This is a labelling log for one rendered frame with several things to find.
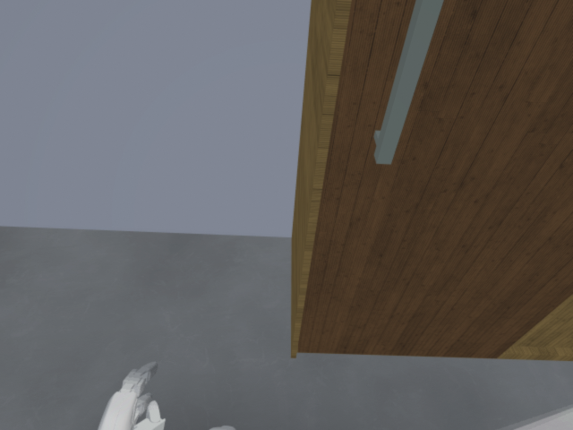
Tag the handle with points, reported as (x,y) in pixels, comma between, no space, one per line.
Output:
(418,39)

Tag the wardrobe door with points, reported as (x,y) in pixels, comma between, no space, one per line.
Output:
(553,331)
(465,242)

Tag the robot left hand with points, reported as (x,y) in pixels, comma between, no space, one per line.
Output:
(124,409)

